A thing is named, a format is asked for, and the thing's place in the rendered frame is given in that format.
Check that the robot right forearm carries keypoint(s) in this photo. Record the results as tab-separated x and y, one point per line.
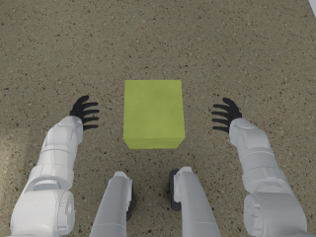
260	171

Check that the robot right hand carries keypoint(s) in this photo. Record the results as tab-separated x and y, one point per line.
232	113

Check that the carton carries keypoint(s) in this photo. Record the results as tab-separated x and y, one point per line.
153	114

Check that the robot left upper arm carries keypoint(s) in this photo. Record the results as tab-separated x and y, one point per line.
46	213

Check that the robot left hand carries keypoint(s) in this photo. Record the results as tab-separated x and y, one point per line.
77	111

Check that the robot left foot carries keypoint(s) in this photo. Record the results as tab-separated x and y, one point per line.
128	213

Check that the robot right upper arm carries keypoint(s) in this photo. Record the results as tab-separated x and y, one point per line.
273	215

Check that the robot left forearm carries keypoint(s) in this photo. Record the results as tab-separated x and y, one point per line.
54	169

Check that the robot left thigh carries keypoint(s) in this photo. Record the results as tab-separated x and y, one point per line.
110	220

